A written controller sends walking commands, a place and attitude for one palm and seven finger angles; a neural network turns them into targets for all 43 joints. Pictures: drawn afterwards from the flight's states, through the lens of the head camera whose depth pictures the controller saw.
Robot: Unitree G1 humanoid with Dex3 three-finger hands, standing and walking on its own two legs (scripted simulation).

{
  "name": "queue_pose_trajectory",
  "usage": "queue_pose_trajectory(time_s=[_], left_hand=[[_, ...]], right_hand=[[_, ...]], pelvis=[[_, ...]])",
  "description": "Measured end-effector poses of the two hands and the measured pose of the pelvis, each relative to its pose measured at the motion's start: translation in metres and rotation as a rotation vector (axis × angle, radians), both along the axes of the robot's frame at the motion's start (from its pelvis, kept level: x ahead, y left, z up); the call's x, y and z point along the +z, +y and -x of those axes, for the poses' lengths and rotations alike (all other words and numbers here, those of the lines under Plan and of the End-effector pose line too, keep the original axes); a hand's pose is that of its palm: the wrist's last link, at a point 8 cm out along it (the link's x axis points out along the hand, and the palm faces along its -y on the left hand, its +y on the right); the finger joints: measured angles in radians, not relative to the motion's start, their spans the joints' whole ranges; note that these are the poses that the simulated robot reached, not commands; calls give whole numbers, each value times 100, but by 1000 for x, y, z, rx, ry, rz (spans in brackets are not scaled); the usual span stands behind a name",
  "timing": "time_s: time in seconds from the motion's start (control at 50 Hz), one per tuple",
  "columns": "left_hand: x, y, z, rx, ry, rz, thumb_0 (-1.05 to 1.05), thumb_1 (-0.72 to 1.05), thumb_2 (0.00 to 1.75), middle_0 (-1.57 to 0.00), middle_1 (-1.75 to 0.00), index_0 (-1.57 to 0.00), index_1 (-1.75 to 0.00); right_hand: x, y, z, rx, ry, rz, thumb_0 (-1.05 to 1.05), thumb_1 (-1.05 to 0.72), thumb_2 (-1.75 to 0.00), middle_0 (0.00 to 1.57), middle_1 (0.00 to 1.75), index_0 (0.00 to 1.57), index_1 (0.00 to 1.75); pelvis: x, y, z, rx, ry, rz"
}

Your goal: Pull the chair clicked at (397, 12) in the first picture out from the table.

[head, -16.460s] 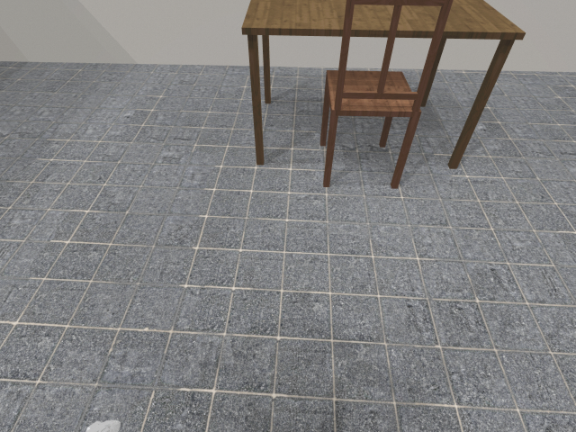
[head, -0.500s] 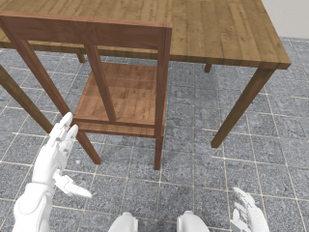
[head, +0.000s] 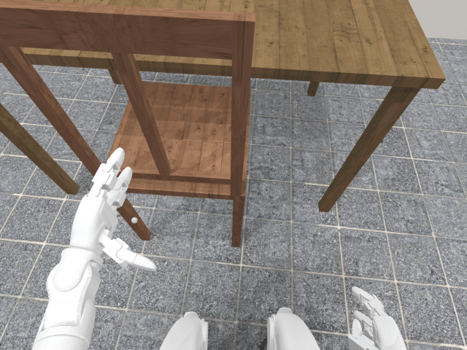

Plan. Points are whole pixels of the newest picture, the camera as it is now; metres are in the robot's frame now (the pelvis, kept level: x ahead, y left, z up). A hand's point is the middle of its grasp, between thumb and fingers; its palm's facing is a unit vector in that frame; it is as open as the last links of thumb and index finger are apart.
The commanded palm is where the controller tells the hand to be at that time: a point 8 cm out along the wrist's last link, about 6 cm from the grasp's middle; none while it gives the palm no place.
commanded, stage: aim the fingers beside a spindle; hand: left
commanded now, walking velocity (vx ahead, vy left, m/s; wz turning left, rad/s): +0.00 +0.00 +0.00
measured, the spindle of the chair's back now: (148, 126) +0.51 +0.17 +0.03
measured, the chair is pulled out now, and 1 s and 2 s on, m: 0.00 0.00 0.00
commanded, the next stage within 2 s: none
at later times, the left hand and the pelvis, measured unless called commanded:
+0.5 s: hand (145, 202) +0.36 +0.16 +0.01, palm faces -0.07 -1.00 -0.06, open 16.9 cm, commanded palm +0.34 +0.22 +0.01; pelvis -0.01 +0.00 -0.02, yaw +0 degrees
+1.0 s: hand (147, 202) +0.36 +0.16 +0.00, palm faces -0.11 -0.99 -0.05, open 16.9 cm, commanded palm +0.35 +0.21 +0.00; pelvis -0.01 +0.00 -0.02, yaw +0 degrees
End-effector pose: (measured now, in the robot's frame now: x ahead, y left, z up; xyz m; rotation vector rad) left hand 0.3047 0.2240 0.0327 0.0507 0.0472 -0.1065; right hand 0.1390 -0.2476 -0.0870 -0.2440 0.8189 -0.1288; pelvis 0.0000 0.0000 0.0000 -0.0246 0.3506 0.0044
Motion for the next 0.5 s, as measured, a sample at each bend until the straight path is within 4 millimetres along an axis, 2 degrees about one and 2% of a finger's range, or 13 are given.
queue_pose_trajectory(time_s=[0.18,0.32,0.5], left_hand=[[-12,-4,-12,20,-8,-13,-1,-49,30,-6,-8,-6,-8],[-13,-12,-25,0,-27,-10,-1,-49,30,-6,-8,-6,-8],[-22,-5,-40,33,-13,-12,-1,-49,30,-6,-8,-6,-8]], right_hand=[[-12,-2,5,9,38,3,1,-91,-90,20,30,20,30],[-20,-4,13,-7,70,0,1,-91,-90,20,30,20,30],[-28,-9,27,-24,114,3,1,-91,-90,20,30,20,30]], pelvis=[[-8,-2,5,2,15,-2],[-12,-3,7,-2,28,-4],[-17,-4,10,-4,42,-3]])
